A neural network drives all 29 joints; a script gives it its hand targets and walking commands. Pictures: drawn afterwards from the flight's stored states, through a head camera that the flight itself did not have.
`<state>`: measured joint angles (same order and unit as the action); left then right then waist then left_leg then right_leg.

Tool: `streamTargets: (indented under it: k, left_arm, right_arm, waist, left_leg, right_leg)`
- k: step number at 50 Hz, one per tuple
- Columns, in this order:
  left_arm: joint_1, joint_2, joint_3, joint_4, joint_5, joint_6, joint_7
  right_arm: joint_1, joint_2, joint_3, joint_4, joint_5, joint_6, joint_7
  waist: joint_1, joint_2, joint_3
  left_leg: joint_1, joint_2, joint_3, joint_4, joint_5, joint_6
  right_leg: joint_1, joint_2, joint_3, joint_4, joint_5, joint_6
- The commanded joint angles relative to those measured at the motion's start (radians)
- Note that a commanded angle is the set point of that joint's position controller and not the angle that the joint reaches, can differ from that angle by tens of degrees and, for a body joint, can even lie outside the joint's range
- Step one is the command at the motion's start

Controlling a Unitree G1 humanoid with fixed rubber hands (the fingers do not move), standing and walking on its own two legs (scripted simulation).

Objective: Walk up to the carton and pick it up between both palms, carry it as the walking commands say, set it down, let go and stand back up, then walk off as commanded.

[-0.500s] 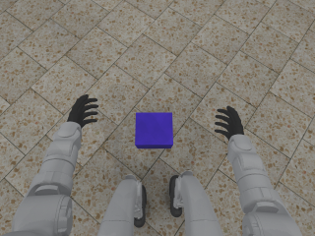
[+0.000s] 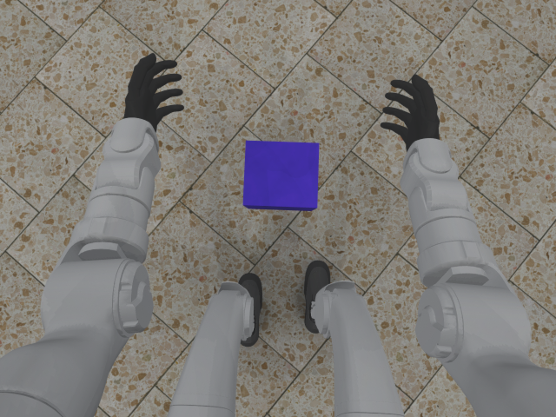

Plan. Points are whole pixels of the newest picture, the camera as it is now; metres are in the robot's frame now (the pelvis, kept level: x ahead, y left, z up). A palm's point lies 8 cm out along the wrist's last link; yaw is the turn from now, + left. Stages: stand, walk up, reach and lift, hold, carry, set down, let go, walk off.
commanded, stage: reach and lift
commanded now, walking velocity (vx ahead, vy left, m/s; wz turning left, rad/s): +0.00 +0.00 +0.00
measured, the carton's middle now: (281, 178) +0.47 +0.01 -0.58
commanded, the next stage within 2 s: none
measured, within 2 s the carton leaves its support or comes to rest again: neither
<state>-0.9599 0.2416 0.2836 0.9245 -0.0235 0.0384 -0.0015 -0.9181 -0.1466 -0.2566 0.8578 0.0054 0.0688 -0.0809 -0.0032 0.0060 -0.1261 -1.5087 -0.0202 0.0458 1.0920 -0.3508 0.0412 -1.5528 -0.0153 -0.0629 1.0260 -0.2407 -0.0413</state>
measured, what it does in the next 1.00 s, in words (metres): lowers itself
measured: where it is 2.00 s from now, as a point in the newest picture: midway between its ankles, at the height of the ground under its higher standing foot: (282, 316)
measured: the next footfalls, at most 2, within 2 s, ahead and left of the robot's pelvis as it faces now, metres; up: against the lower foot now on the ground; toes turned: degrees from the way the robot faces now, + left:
none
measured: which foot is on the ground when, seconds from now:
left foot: down 0.00-1.00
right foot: down 0.00-1.00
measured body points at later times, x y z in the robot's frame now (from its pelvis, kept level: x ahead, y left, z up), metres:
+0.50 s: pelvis -0.01 +0.00 -0.12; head +0.30 +0.00 +0.21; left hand +0.48 +0.20 -0.26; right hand +0.47 -0.18 -0.26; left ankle +0.05 +0.09 -0.62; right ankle +0.10 -0.10 -0.62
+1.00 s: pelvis -0.04 +0.00 -0.24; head +0.30 +0.00 +0.05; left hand +0.48 +0.20 -0.40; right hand +0.47 -0.18 -0.41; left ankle +0.05 +0.09 -0.62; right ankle +0.09 -0.10 -0.62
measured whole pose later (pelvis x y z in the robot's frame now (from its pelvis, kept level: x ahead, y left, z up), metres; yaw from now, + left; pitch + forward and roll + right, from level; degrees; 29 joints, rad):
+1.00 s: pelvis -0.04 +0.00 -0.24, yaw +0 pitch +43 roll +0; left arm -1.21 0.33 0.12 1.04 -0.20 0.03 0.10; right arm -1.21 -0.27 -0.15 1.04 0.17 0.04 -0.15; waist 0.00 0.00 0.12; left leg -2.20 0.01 0.07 2.04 -0.60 0.06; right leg -2.26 -0.05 -0.07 1.95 -0.45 -0.07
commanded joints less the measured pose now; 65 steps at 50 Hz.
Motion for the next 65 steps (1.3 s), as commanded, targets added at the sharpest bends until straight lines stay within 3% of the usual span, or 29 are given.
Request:
streamTargets:
  k: [1,13,20,28,38,51,56,60,65]
  left_arm:
    - [-0.167,0.108,0.032,-0.112,0.02,-0.019,-0.014]
    - [-0.161,0.101,0.03,-0.091,0.032,-0.032,-0.027]
    - [-0.187,0.135,-0.025,-0.111,-0.025,-0.029,0.005]
    - [-0.281,0.158,-0.072,-0.161,-0.076,0.004,0.045]
    - [-0.389,0.174,-0.099,-0.061,-0.117,0.009,0.089]
    - [-0.478,0.205,-0.172,0.045,-0.201,-0.038,0.1]
    - [-0.52,0.215,-0.205,0.059,-0.228,-0.057,0.1]
    - [-0.534,0.223,-0.222,0.12,-0.218,-0.075,0.097]
    - [-0.569,0.219,-0.248,0.152,-0.232,-0.088,0.097]
  right_arm:
    - [-0.153,-0.056,-0.027,-0.111,-0.029,-0.017,0.005]
    - [-0.145,-0.004,-0.042,-0.105,-0.05,-0.025,-0.01]
    - [-0.195,-0.053,-0.008,-0.125,0.01,-0.027,-0.04]
    - [-0.301,-0.129,0.033,-0.135,0.091,-0.003,-0.046]
    - [-0.427,-0.19,0.063,0.002,0.136,-0.01,-0.045]
    - [-0.518,-0.221,0.116,0.108,0.181,-0.06,-0.072]
    - [-0.543,-0.217,0.152,0.139,0.224,-0.077,-0.073]
    - [-0.545,-0.172,0.199,0.286,0.272,-0.08,-0.047]
    - [-0.58,-0.196,0.219,0.349,0.291,-0.103,-0.045]
  waist:
    - [0.001,0.001,-0.907]
    - [0.006,0.008,-0.878]
    - [0.007,0.003,-0.981]
    - [0.005,0.025,-1.032]
    - [0.013,0.028,-0.888]
    - [0.011,-0.005,-0.82]
    - [0.025,-0.007,-0.788]
    - [0.072,0.019,-0.643]
    - [0.057,0.021,-0.605]
  left_leg:
    - [0.276,-0.036,-0.078,-0.1,0.28,-0.048]
    - [0.003,-0.052,-0.067,0.124,0.229,-0.044]
    - [-0.091,-0.061,-0.065,0.301,0.207,-0.043]
    - [-0.079,-0.051,-0.06,0.451,0.115,-0.047]
    - [-0.158,-0.028,-0.061,0.582,-0.01,-0.048]
    - [-0.294,-0.015,-0.068,0.764,0.011,-0.035]
    - [-0.329,-0.005,-0.067,0.822,0.012,-0.031]
    - [-0.382,0.011,-0.074,0.849,-0.003,-0.029]
    - [-0.414,0.019,-0.089,0.896,0.001,-0.032]
  right_leg:
    - [0.689,0.053,0.098,0.012,0.311,0.033]
    - [0.5,0.061,0.111,0.237,0.297,0.04]
    - [0.4,0.075,0.109,0.427,0.279,0.043]
    - [0.216,0.079,0.067,0.578,0.133,0.039]
    - [0.019,0.062,0.042,0.712,-0.017,0.026]
    - [0.022,0.04,0.077,0.898,0.051,0.024]
    - [0.036,0.035,0.095,0.951,0.075,0.018]
    - [-0.062,0.031,0.115,0.987,0.049,0.012]
    - [-0.079,0.03,0.135,1.031,0.058,0.013]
